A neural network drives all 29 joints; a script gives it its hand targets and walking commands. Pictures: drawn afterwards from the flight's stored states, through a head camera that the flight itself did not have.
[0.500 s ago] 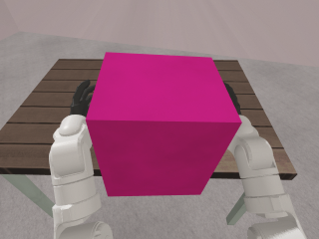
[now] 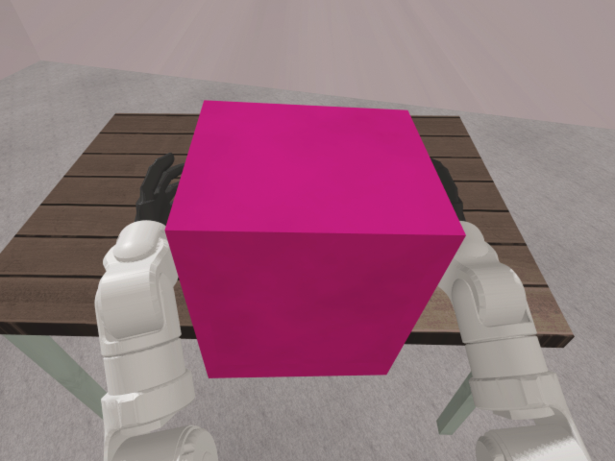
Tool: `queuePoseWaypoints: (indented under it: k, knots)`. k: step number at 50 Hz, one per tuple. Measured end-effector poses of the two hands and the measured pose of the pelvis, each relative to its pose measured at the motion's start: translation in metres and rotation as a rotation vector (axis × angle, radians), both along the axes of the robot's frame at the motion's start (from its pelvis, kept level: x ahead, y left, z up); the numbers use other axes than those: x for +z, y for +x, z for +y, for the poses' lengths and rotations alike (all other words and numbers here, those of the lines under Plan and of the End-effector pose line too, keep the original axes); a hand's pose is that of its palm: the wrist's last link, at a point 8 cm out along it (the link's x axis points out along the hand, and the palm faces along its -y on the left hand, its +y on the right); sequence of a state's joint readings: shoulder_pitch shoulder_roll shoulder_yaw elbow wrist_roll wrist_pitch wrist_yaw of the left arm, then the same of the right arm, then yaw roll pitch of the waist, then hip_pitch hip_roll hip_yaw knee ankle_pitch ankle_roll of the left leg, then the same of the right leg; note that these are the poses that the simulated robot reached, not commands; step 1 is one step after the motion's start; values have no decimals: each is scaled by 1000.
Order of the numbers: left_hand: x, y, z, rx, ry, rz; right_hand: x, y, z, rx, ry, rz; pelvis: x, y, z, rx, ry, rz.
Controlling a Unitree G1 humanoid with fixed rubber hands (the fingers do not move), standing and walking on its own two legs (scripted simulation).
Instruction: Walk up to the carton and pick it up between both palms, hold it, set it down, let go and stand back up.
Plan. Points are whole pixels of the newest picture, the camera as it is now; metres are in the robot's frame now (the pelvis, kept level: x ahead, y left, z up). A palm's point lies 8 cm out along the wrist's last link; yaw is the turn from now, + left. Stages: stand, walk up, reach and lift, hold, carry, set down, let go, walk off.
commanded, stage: hold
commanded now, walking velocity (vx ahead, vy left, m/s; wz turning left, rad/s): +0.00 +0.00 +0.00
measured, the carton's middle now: (303, 250) +0.35 +0.00 +0.13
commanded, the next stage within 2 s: set down in 0.82 s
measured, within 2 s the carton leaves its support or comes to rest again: neither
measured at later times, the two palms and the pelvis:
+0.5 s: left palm (157, 223) +0.35 +0.17 +0.19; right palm (444, 222) +0.35 -0.17 +0.17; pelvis +0.00 +0.00 +0.00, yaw +0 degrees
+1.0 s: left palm (160, 220) +0.35 +0.17 +0.18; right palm (443, 222) +0.36 -0.17 +0.16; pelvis +0.00 +0.00 +0.00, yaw +0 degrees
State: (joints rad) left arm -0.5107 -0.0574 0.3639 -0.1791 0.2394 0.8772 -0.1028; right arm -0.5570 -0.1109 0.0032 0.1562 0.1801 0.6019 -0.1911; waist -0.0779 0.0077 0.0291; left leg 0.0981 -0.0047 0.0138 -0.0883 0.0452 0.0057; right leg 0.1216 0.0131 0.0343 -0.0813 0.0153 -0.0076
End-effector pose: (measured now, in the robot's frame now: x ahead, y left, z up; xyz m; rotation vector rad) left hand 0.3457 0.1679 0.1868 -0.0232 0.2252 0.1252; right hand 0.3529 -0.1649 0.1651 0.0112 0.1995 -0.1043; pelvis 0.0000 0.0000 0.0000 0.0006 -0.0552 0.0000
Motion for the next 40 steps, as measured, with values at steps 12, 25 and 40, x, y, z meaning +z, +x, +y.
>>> queuePoseWaypoints:
  k: [12,25,40]
  knots:
    - [0,0,0,-1,1,0,0,0,0,-1,0,0,0,0,1,0,0,1]
    - [0,0,0,-5,0,-1,0,-1,0,-6,2,-2,0,1,1,1,0,0]
    - [0,0,-1,-11,1,0,0,-3,-1,-11,2,-1,0,-1,2,-3,0,-1]
